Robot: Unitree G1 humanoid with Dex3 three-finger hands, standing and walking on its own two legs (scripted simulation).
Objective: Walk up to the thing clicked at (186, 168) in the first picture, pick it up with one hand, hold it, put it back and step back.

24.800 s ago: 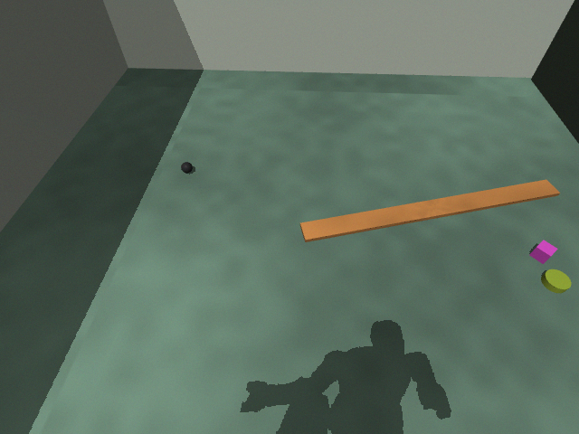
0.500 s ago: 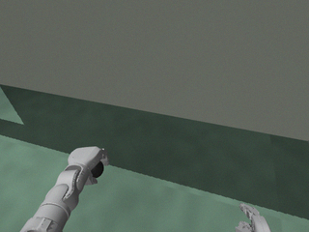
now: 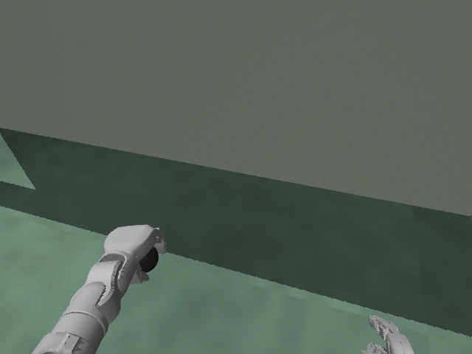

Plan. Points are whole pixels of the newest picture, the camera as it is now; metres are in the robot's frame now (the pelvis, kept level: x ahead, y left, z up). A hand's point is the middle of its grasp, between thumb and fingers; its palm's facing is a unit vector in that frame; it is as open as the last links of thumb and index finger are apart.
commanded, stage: crouch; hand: left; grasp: from above
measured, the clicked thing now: (144, 258) +0.31 +0.22 -0.06
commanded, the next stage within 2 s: lower in 1.96 s
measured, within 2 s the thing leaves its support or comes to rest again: neither
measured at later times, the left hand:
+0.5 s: hand (156, 279) +0.31 +0.22 -0.16, palm faces -0.43 +0.02 -0.90, open 7.7 cm
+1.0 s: hand (183, 295) +0.35 +0.21 -0.41, palm faces -0.45 +0.01 -0.89, open 7.6 cm
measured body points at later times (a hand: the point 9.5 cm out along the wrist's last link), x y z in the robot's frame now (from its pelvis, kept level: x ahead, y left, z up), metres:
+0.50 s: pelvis -0.02 +0.00 -0.06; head +0.06 +0.00 +0.38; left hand +0.32 +0.22 -0.11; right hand +0.09 -0.28 -0.18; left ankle +0.01 +0.12 -0.74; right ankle +0.01 -0.13 -0.74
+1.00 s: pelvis -0.07 +0.01 -0.27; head +0.12 +0.02 +0.14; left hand +0.37 +0.21 -0.36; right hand -0.02 -0.26 -0.40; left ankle +0.01 +0.13 -0.74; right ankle +0.01 -0.13 -0.74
